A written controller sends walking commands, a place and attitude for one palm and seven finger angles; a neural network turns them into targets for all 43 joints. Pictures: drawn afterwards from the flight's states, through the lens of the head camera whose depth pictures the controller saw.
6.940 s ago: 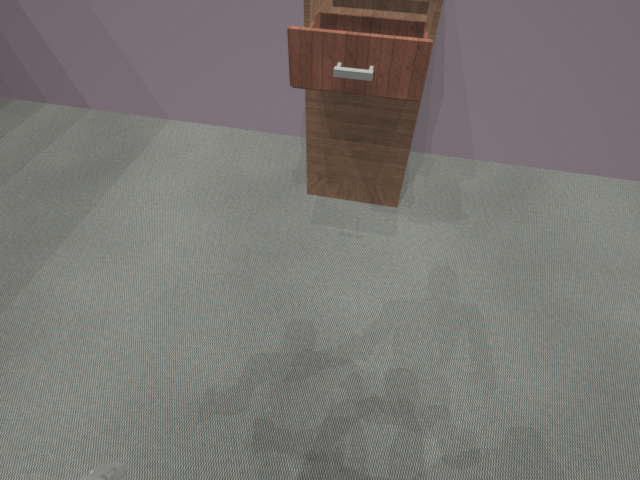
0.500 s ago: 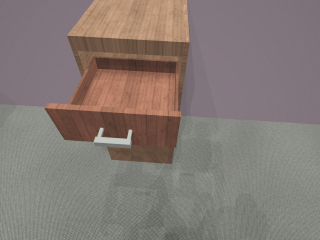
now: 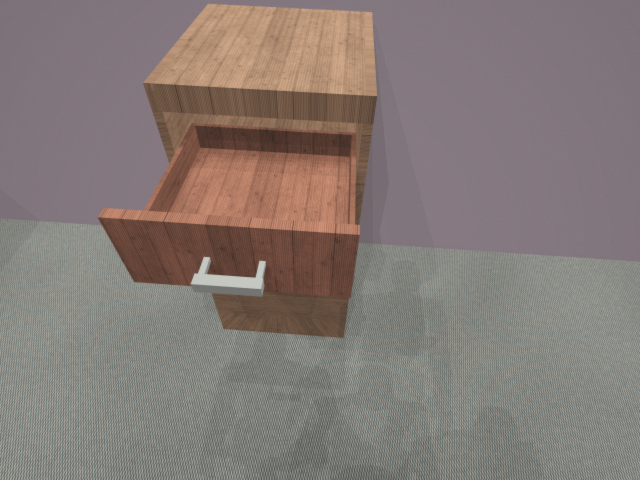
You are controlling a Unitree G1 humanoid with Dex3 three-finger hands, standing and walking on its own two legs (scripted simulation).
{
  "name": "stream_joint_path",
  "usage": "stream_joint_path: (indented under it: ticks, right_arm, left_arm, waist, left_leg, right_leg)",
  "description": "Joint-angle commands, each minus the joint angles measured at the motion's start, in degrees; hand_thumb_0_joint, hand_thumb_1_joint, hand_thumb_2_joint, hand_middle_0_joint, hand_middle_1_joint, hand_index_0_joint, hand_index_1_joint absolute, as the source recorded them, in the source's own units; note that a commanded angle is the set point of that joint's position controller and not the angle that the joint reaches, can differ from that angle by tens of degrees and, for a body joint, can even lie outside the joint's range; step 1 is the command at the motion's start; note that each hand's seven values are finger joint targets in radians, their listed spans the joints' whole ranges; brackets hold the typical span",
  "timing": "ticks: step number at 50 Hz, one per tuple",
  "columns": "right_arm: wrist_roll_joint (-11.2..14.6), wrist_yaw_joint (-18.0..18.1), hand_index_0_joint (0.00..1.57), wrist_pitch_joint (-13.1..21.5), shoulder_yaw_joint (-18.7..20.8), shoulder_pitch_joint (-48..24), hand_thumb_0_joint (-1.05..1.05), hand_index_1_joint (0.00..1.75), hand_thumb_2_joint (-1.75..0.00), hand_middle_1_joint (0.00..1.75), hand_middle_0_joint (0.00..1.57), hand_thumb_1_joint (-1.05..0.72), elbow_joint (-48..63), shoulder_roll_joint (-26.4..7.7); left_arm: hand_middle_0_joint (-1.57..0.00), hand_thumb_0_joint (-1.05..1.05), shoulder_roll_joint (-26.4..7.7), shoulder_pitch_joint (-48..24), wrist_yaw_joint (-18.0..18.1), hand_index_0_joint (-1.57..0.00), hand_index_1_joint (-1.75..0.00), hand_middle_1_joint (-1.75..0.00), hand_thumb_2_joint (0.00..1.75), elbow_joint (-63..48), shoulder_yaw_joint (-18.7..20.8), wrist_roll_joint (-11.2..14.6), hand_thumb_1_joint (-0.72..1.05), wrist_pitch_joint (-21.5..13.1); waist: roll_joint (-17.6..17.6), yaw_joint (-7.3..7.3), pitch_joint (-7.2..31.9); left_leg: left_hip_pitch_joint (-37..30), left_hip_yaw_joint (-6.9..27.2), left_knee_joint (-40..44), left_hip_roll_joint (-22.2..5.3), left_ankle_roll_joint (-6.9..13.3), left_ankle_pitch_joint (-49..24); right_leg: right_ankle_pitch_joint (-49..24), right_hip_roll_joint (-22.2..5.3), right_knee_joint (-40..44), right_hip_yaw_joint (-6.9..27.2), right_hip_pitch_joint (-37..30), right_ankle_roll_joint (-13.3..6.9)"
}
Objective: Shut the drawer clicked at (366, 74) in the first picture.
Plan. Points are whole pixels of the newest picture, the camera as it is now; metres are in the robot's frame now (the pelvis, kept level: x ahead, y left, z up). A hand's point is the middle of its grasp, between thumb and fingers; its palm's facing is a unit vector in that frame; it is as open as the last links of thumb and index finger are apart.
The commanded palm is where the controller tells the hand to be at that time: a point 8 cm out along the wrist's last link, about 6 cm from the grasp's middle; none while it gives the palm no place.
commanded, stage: shuffle to correct the standing spot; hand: left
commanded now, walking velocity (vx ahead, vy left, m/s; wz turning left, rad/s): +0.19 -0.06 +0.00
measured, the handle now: (231, 274) +0.40 +0.16 -0.01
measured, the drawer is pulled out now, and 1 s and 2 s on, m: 0.29 0.29 0.29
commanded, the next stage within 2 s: come to a stop and stand still in 0.42 s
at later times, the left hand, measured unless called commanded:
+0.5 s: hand out of the picture +0.01 +0.15 -0.19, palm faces +0.06 -0.99 -0.16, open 7.3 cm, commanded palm none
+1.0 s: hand out of the picture +0.06 +0.18 -0.18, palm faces +0.03 -0.97 -0.22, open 7.3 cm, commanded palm none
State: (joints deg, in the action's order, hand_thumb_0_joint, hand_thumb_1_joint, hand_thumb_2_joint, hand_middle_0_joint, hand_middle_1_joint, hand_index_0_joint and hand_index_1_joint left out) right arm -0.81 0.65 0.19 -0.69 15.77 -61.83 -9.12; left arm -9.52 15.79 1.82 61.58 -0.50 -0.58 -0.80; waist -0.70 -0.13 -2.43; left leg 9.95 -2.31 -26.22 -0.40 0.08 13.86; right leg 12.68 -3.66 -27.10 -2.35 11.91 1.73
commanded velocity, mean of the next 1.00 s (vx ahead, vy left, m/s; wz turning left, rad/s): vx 0.06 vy -0.03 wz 0.00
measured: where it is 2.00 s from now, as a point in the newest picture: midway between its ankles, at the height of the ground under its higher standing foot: outside the picture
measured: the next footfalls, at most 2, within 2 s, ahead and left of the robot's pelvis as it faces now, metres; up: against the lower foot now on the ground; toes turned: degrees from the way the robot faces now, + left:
none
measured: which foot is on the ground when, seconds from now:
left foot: down 0.00-1.00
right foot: down 0.00-1.00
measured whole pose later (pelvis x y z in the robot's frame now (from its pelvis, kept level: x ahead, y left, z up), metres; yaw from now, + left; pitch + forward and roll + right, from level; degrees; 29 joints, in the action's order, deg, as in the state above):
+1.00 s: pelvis +0.05 +0.00 -0.01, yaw +0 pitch +0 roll -1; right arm -0.5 1.4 0.2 1.4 13.0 -58.7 -10.2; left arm -9.5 15.9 3.4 59.8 1.0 -1.1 -2.1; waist -0.2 0.1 -3.7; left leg 11.3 -3.6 -32.2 -2.3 -0.1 20.8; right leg 18.6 -3.1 -31.2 -4.8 11.9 1.3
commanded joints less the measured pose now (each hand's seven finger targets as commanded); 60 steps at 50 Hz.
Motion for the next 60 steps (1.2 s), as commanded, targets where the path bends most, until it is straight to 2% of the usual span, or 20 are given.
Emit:
stream_joint_path:
  ticks: [1,8,24,28,30,32,34,35,36,39,42,44,45,46,47,48,50,51,55,60]
  right_arm:
    - [0.2,0.1,0.20,1.0,0.9,2.4,0.00,0.30,-0.90,0.30,0.20,-0.90,0.8,-5.4]
    - [-0.5,0.1,0.20,0.1,1.7,4.0,0.00,0.30,-0.90,0.30,0.20,-0.90,0.1,-5.4]
    - [-0.1,1.0,0.20,2.7,1.6,5.7,0.00,0.30,-0.90,0.30,0.20,-0.90,-1.4,-2.6]
    - [-0.3,1.7,0.20,2.6,2.3,11.4,0.00,0.30,-0.90,0.30,0.20,-0.90,-4.2,-5.4]
    - [-0.3,2.3,0.20,1.8,2.1,9.8,0.00,0.30,-0.90,0.30,0.20,-0.90,-4.0,-5.8]
    - [0.0,2.6,0.20,1.6,1.8,6.1,0.00,0.30,-0.90,0.30,0.20,-0.90,-2.2,-4.2]
    - [0.5,2.4,0.20,1.4,1.5,2.9,0.00,0.30,-0.90,0.30,0.20,-0.90,-0.6,-2.1]
    - [0.8,2.3,0.20,1.2,1.5,1.8,0.00,0.30,-0.90,0.30,0.20,-0.90,-0.2,-1.3]
    - [0.9,2.1,0.20,0.9,1.6,1.9,0.00,0.30,-0.90,0.30,0.20,-0.90,-0.1,-0.8]
    - [0.4,2.2,0.20,1.0,2.1,4.3,0.00,0.30,-0.90,0.30,0.20,-0.90,-1.6,-2.7]
    - [0.3,2.4,0.20,0.7,2.5,4.4,0.00,0.30,-0.90,0.30,0.20,-0.90,-1.0,-4.0]
    - [0.4,2.2,0.20,0.6,2.5,3.4,0.00,0.30,-0.90,0.30,0.20,-0.90,-0.7,-4.2]
    - [1.0,1.4,0.20,0.9,4.0,-1.5,0.00,0.30,-0.90,0.30,0.20,-0.90,3.6,-9.2]
    - [0.6,0.6,0.20,1.4,3.2,1.1,0.00,0.30,-0.90,0.30,0.20,-0.90,6.7,-4.7]
    - [1.0,0.6,0.20,1.2,2.7,-0.1,0.00,0.30,-0.90,0.30,0.20,-0.90,6.8,-3.3]
    - [0.6,0.1,0.20,1.1,2.5,1.5,0.00,0.30,-0.90,0.30,0.20,-0.90,6.9,-2.4]
    - [0.0,0.5,0.20,1.7,2.6,4.5,0.00,0.30,-0.90,0.30,0.20,-0.90,5.9,-7.1]
    - [0.1,0.9,0.20,1.4,2.5,3.4,0.00,0.30,-0.90,0.30,0.20,-0.90,5.9,-8.1]
    - [0.2,0.8,0.20,0.4,1.7,-1.0,0.00,0.30,-0.90,0.30,0.20,-0.90,8.0,-8.0]
    - [-0.3,-0.1,0.20,0.1,1.7,0.5,0.00,0.30,-0.90,0.30,0.20,-0.90,7.5,-8.7]
  left_arm:
    - [-0.20,0.00,-5.7,3.6,0.2,-0.20,-0.30,-0.30,0.90,-1.2,0.7,0.0,0.90,-0.7]
    - [-0.20,0.00,-5.4,5.4,-0.4,-0.20,-0.30,-0.30,0.90,-1.0,1.7,-0.8,0.90,-0.2]
    - [-0.20,0.00,-5.2,11.4,-0.4,-0.20,-0.30,-0.30,0.90,2.6,3.2,-0.4,0.90,-1.5]
    - [-0.20,0.00,-2.2,7.1,-0.3,-0.20,-0.30,-0.30,0.90,0.9,2.6,-0.6,0.90,-1.4]
    - [-0.20,0.00,-0.7,6.0,0.1,-0.20,-0.30,-0.30,0.90,-0.1,2.4,-0.3,0.90,-1.2]
    - [-0.20,0.00,-1.9,10.1,0.4,-0.20,-0.30,-0.30,0.90,1.5,3.0,-0.1,0.90,-1.2]
    - [-0.20,0.00,-4.8,13.3,1.1,-0.20,-0.30,-0.30,0.90,3.1,3.3,0.1,0.90,-1.6]
    - [-0.20,0.00,-5.1,12.6,1.3,-0.20,-0.30,-0.30,0.90,2.7,3.1,0.1,0.90,-1.4]
    - [-0.20,0.00,-5.5,10.7,1.4,-0.20,-0.30,-0.30,0.90,2.0,3.0,-0.2,0.90,-1.1]
    - [-0.20,0.00,-4.0,6.5,1.3,-0.20,-0.30,-0.30,0.90,-0.6,2.6,0.2,0.90,-0.4]
    - [-0.20,0.00,-4.4,5.7,1.4,-0.20,-0.30,-0.30,0.90,-1.4,2.9,0.2,0.90,-0.4]
    - [-0.20,0.00,-4.0,4.7,1.2,-0.20,-0.30,-0.30,0.90,-1.8,2.7,0.2,0.90,-0.2]
    - [-0.20,0.00,-8.6,8.8,3.0,-0.20,-0.30,-0.30,0.90,0.8,3.2,-0.6,0.90,-1.6]
    - [-0.20,0.00,-9.3,8.7,2.7,-0.20,-0.30,-0.30,0.90,-2.5,3.9,-1.0,0.90,-2.0]
    - [-0.20,0.00,-8.6,6.2,2.5,-0.20,-0.30,-0.30,0.90,-2.8,2.9,-1.0,0.90,-2.0]
    - [-0.20,0.00,-8.5,3.8,2.1,-0.20,-0.30,-0.30,0.90,-4.3,2.6,-0.9,0.90,-1.9]
    - [-0.20,0.00,-7.0,3.6,1.7,-0.20,-0.30,-0.30,0.90,-5.0,2.1,0.0,0.90,-1.2]
    - [-0.20,0.00,-5.9,3.2,1.6,-0.20,-0.30,-0.30,0.90,-4.8,1.6,0.1,0.90,-0.6]
    - [-0.20,0.00,-5.7,2.5,0.7,-0.20,-0.30,-0.30,0.90,-4.4,0.8,-0.3,0.90,1.0]
    - [-0.20,0.00,-7.4,2.1,-0.1,-0.20,-0.30,-0.30,0.90,-5.3,0.9,-0.6,0.90,1.3]
  waist:
    - [0.5,0.09,-1.5]
    - [1.4,-0.12,-6.2]
    - [-2.4,0.36,-1.9]
    - [9.2,-2.42,-0.2]
    - [11.1,-0.68,-2.4]
    - [2.3,1.52,-2.9]
    - [-6.5,2.07,-0.5]
    - [-7.1,1.81,0.3]
    - [-7.3,0.97,0.3]
    - [1.8,0.20,0.9]
    - [1.8,0.15,3.8]
    - [1.7,0.21,3.5]
    - [-5.2,1.82,2.3]
    - [-5.6,0.56,5.5]
    - [-5.3,-0.15,6.6]
    - [0.6,-1.04,8.6]
    - [8.1,-0.96,10.0]
    - [10.9,-0.45,7.3]
    - [2.3,0.60,-5.4]
    - [3.3,0.21,-7.5]
  left_leg:
    - [3.4,3.9,6.9,-3.7,0.5,0.4]
    - [6.7,5.1,7.4,-3.8,1.8,16.3]
    - [6.3,-1.3,-5.9,-2.1,1.9,-6.1]
    - [-5.0,5.7,-1.4,-8.8,4.6,-31.2]
    - [-5.9,6.3,-3.0,-11.1,5.9,-49.2]
    - [1.2,1.6,-8.9,-6.0,2.6,-40.9]
    - [8.2,-1.4,-9.0,-2.5,-0.2,-17.9]
    - [8.1,-1.7,-8.1,-1.9,-0.6,-5.4]
    - [7.2,-2.0,-4.9,-1.8,-0.6,-0.9]
    - [-3.1,-0.6,0.4,-4.6,0.2,-31.8]
    - [-6.5,-0.2,-1.5,-5.8,0.8,-37.4]
    - [-6.2,0.3,0.3,-6.0,0.9,-32.7]
    - [0.2,-1.1,-14.2,-6.4,-0.7,-33.0]
    - [8.1,0.3,-13.1,-3.6,0.2,-3.0]
    - [8.4,0.3,-7.6,-3.1,0.2,7.8]
    - [3.9,-1.5,-0.5,-1.9,-0.2,0.8]
    - [-3.6,3.0,-2.1,-7.9,1.9,-32.8]
    - [-3.9,4.2,-1.6,-9.3,2.8,-38.5]
    - [6.0,4.3,3.7,-7.0,3.0,-6.4]
    - [10.5,5.9,11.2,-5.4,2.6,17.5]
  right_leg:
    - [2.4,-3.0,7.1,4.1,-0.4,-2.7]
    - [17.6,-1.3,5.6,3.6,4.9,-4.0]
    - [-15.3,-4.0,-3.2,3.3,-4.5,-6.9]
    - [-11.4,1.3,-14.0,-3.7,3.6,-4.3]
    - [-0.2,1.9,-10.1,-4.8,4.4,-3.5]
    - [-24.1,-1.0,-3.5,-0.9,-5.3,-4.1]
    - [-55.4,-7.4,-4.2,1.9,-13.8,-5.6]
    - [-59.8,-9.3,-3.5,2.7,-14.0,-6.3]
    - [-59.0,-9.5,-3.9,2.2,-13.2,-6.4]
    - [-39.8,-4.4,-5.4,-0.4,-6.4,-3.1]
    - [-33.8,-3.9,-3.1,-0.2,-5.9,-3.1]
    - [-29.0,-3.6,-1.2,0.2,-5.9,-3.0]
    - [-45.9,-4.7,2.4,3.1,-3.6,-1.2]
    - [-52.8,-9.6,-1.6,5.6,-11.8,-4.8]
    - [-48.8,-10.7,-2.6,5.6,-10.9,-6.5]
    - [-45.8,-9.1,-5.7,3.8,-11.0,-6.6]
    - [-22.2,-3.1,-8.1,0.0,-5.1,-3.6]
    - [-9.9,-1.3,-6.8,-1.2,-3.0,-3.1]
    - [3.1,-1.0,1.0,1.1,1.2,-3.1]
    - [13.2,-0.8,3.0,2.3,3.7,-3.1]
